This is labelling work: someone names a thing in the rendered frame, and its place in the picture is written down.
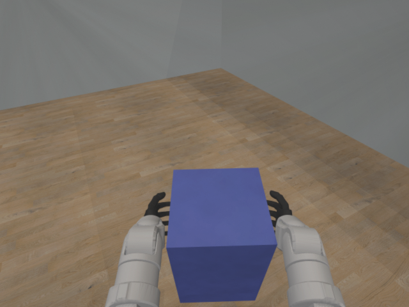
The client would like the carton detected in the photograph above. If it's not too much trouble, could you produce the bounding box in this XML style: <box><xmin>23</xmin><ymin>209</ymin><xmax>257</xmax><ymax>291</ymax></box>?
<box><xmin>166</xmin><ymin>168</ymin><xmax>277</xmax><ymax>303</ymax></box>

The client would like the robot right forearm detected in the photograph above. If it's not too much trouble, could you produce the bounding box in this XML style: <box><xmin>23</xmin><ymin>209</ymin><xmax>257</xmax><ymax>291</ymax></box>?
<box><xmin>275</xmin><ymin>215</ymin><xmax>346</xmax><ymax>307</ymax></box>

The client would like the right robot hand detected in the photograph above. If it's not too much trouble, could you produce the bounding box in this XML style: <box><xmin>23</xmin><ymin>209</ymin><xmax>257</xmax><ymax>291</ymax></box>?
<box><xmin>267</xmin><ymin>191</ymin><xmax>292</xmax><ymax>232</ymax></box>

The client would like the left robot hand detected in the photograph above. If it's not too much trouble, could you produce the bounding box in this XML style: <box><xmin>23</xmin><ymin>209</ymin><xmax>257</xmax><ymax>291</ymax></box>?
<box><xmin>144</xmin><ymin>192</ymin><xmax>171</xmax><ymax>236</ymax></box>

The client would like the robot left forearm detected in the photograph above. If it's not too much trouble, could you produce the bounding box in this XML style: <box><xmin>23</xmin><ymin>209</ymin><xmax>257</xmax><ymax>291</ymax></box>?
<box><xmin>105</xmin><ymin>215</ymin><xmax>165</xmax><ymax>307</ymax></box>

